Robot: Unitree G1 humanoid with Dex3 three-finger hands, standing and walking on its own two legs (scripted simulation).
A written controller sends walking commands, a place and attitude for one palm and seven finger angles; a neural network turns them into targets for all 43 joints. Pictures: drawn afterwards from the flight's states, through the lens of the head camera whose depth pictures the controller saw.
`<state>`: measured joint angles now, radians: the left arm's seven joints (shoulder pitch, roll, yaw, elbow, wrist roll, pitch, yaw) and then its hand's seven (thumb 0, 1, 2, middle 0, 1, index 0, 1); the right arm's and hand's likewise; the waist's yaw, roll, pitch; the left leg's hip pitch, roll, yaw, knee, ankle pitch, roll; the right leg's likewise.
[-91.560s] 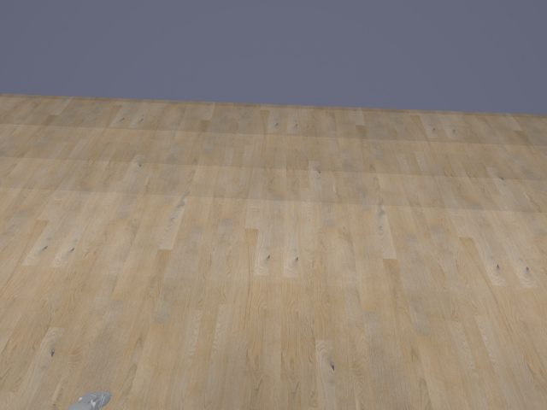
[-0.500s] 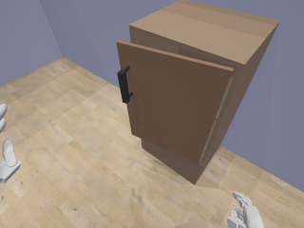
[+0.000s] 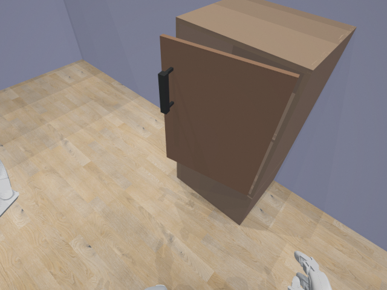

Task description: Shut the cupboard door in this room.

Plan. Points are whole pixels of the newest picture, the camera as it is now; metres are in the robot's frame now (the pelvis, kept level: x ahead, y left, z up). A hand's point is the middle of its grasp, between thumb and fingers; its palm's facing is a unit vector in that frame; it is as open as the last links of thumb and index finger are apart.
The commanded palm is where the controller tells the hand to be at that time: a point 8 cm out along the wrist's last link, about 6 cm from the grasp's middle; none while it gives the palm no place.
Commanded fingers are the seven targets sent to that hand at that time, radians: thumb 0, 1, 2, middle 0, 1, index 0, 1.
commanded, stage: step back with the hand held close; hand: left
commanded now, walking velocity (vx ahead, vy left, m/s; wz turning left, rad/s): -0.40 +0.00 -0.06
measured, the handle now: (167, 90) +0.73 +0.12 -0.01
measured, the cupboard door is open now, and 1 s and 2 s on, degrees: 12 12 12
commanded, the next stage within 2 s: stop stepping back and stand still in 0.50 s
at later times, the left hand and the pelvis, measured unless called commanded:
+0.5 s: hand out of the picture +0.12 +0.29 +0.19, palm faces +0.46 -0.79 -0.40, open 7.4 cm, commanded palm +0.08 +0.31 +0.19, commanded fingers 0.00 0.90 0.90 -0.20 -0.30 -0.20 -0.30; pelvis -0.08 +0.01 +0.01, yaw -3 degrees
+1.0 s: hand out of the picture +0.03 +0.27 +0.18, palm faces +0.33 -0.86 -0.38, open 7.4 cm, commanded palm -0.03 +0.32 +0.19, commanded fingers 0.00 0.90 0.90 -0.20 -0.30 -0.20 -0.30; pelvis -0.19 +0.03 +0.01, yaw -3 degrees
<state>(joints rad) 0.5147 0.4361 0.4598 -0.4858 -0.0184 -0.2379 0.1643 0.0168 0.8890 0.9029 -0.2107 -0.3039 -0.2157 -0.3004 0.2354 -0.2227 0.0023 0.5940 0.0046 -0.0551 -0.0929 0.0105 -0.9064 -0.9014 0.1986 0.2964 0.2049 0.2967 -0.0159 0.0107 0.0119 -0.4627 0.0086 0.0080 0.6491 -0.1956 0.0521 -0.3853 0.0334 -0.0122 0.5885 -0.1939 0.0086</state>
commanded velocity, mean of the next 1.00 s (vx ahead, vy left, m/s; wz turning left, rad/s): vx -0.15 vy -0.02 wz -0.03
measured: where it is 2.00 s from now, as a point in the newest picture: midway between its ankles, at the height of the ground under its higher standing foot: outside the picture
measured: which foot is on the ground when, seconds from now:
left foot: down 0.00-0.68, up 0.70-0.76, down 0.78-0.98, up 1.00-1.00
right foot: down 0.00-0.24, up 0.26-0.48, down 0.50-1.00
